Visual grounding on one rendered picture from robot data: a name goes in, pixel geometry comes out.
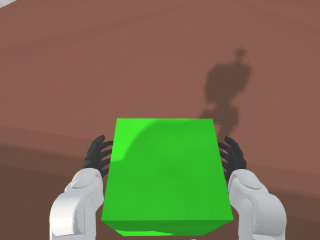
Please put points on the robot right forearm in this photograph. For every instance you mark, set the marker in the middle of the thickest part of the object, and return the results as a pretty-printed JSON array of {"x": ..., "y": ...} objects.
[{"x": 261, "y": 214}]

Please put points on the robot left hand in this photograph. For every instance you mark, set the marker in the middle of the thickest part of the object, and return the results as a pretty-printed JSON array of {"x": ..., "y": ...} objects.
[{"x": 94, "y": 155}]

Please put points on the robot right hand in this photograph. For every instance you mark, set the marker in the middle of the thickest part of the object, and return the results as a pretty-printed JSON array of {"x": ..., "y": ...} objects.
[{"x": 234, "y": 157}]

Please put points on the carton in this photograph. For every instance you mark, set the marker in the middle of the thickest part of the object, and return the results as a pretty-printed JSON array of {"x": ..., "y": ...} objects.
[{"x": 165, "y": 178}]

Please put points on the robot left forearm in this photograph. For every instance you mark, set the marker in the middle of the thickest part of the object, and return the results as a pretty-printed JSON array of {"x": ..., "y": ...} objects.
[{"x": 73, "y": 213}]

